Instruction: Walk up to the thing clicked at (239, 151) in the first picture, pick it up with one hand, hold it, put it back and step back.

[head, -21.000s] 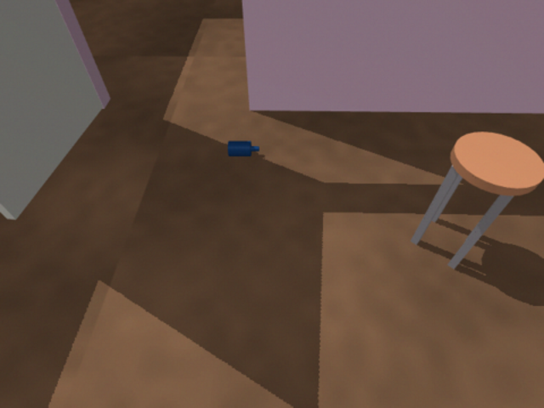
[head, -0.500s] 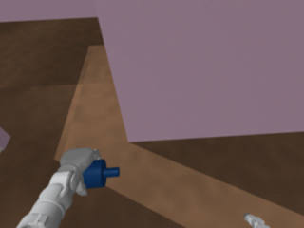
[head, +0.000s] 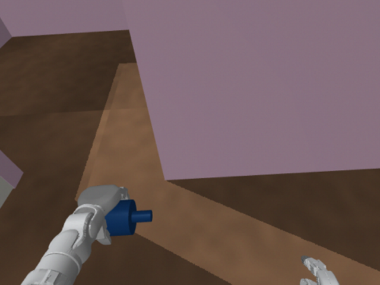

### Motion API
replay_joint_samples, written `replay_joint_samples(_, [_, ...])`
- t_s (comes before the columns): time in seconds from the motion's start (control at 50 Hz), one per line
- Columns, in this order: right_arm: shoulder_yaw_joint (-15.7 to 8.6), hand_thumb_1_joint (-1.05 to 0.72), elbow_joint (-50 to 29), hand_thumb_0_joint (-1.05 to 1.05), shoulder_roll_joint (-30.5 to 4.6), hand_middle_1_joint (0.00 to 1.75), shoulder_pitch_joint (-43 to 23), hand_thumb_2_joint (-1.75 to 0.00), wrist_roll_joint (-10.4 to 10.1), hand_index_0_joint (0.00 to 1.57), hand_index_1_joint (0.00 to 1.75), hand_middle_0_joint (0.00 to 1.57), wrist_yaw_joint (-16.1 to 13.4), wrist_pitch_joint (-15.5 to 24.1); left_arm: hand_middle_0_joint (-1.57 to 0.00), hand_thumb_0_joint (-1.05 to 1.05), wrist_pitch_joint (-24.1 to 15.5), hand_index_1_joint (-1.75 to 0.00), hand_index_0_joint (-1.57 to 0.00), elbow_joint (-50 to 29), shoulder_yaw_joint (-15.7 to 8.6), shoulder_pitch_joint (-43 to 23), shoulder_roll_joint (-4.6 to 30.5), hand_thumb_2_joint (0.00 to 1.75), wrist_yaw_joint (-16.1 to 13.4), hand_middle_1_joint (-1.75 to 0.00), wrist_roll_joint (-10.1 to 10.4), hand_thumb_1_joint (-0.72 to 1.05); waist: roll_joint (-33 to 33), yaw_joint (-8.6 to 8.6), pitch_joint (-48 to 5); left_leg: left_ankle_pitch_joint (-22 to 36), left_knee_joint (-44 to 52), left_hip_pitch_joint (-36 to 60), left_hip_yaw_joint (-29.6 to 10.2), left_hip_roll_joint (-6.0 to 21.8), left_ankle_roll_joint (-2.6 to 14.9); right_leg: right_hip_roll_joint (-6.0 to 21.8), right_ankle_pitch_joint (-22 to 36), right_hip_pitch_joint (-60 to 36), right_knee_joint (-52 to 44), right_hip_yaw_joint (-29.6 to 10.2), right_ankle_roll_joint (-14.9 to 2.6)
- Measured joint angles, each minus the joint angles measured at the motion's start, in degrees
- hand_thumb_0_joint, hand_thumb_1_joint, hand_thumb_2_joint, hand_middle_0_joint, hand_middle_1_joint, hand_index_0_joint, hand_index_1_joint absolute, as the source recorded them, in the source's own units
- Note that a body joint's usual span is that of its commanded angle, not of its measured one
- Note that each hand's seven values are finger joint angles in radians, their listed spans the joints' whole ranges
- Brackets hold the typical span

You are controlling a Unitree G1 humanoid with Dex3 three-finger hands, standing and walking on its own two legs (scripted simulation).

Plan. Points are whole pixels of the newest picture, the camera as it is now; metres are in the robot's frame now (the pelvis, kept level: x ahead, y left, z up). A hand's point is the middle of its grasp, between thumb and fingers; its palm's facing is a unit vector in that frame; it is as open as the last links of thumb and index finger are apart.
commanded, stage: hold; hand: left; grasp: from above
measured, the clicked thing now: (117, 217) +0.30 +0.20 -0.07
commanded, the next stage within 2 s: crouch in 0.70 s
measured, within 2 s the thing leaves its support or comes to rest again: neither
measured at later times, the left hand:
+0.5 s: hand (105, 220) +0.28 +0.22 -0.04, palm faces -0.48 -0.05 -0.88, open 10.9 cm
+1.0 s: hand (107, 219) +0.29 +0.22 -0.06, palm faces -0.47 -0.06 -0.88, open 10.9 cm
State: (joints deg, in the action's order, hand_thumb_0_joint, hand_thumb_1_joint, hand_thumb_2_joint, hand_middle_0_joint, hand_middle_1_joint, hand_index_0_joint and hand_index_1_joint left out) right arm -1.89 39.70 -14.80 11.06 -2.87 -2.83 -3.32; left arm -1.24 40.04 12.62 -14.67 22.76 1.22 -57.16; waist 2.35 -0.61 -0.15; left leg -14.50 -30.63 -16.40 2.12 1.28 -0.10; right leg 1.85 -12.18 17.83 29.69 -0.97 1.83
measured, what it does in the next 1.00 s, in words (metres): stands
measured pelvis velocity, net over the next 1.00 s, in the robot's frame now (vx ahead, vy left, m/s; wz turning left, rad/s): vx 0.01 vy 0.00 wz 0.00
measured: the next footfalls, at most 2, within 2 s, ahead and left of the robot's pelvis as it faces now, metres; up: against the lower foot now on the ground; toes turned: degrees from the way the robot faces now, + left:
none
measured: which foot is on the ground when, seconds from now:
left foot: down 0.00-1.00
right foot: down 0.00-1.00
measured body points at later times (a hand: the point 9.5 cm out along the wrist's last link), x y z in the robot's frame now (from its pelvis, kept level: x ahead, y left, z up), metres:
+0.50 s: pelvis +0.00 +0.00 +0.00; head +0.00 -0.02 +0.45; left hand +0.30 +0.22 +0.01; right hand +0.15 -0.25 -0.11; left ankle +0.02 +0.12 -0.73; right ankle +0.04 -0.14 -0.73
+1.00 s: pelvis +0.01 +0.00 +0.00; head +0.02 -0.02 +0.45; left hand +0.31 +0.22 +0.00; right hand +0.15 -0.26 -0.11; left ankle +0.02 +0.12 -0.73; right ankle +0.04 -0.14 -0.73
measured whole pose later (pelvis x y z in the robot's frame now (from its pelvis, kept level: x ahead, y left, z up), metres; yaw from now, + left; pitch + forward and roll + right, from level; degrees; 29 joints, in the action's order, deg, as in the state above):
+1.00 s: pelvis +0.01 +0.00 +0.00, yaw +0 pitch +1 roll +0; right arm -1.8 39.9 -14.1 9.7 -2.8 -3.3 -4.1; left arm -3.0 40.1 11.6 -13.1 22.3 -1.0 -58.3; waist 1.9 -0.3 0.8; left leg -14.0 -28.5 -15.0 1.9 1.1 -0.4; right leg 1.9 -12.2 16.7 28.3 -0.7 1.6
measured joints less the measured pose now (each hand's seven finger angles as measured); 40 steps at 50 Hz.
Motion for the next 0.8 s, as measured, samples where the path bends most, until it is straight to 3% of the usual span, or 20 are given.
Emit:
replay_joint_samples(0.38, [0.9,-0.9,-0.5,0.01,0.4,0.3,-1.1,-0.9,-0.2,0.2,0.3,0.2,-0.6,0.2,-0.68,0.0,-0.6,-0.48,-0.68,-2.9,0.2,1.2,0.5,0.54,2.4,-0.47,0.9,-0.12,0.3,0.58,1.0,1.3,2.0,1.8,0.1,-0.1,-0.08,0.1,1.0,-1.5,-1.4,-0.1,-0.1])
replay_joint_samples(0.64, [0.7,-0.9,0.6,0.01,0.6,0.3,-1.5,-0.9,-0.3,0.2,0.3,0.2,-0.8,0.0,-0.68,0.0,0.0,-0.5,-0.68,-2.1,0.1,0.2,0.3,0.56,1.1,-0.49,0.5,-0.13,0.1,0.91,0.7,1.2,2.7,2.5,-0.1,-0.1,-0.19,0.1,0.7,-2.2,-2.0,0.1,-0.2])
replay_joint_samples(0.8, [0.5,-0.9,-0.3,0.01,0.4,0.3,-1.2,-0.9,-0.3,0.2,0.3,0.2,-0.7,-0.5,-0.67,0.0,-0.8,-0.52,-0.67,-3.4,-0.2,1.4,0.9,0.57,3.2,-0.51,1.0,-0.13,0.1,0.5,1.0,1.1,3.2,2.8,-0.1,0.0,-0.19,0.0,0.7,-2.5,-2.5,0.1,-0.21])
